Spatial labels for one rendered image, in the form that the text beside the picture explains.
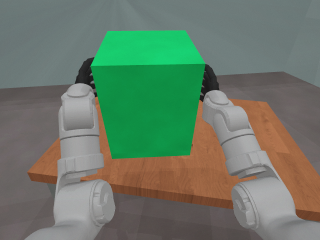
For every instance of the robot left forearm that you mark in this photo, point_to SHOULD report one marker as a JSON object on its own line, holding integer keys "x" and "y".
{"x": 79, "y": 137}

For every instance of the robot right forearm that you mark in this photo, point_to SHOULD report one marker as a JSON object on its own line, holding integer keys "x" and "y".
{"x": 244, "y": 157}

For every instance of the left robot upper arm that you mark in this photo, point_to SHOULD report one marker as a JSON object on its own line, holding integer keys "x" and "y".
{"x": 80, "y": 211}

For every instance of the robot right hand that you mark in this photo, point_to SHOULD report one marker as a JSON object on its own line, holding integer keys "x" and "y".
{"x": 209, "y": 82}

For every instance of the carton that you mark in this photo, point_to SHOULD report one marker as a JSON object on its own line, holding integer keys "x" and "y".
{"x": 148, "y": 85}

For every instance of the right robot upper arm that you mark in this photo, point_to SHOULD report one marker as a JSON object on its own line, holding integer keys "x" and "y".
{"x": 265, "y": 206}

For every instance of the table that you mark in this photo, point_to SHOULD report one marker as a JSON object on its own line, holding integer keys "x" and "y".
{"x": 202, "y": 177}

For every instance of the robot left hand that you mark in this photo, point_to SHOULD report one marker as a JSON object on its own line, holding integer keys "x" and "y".
{"x": 84, "y": 76}

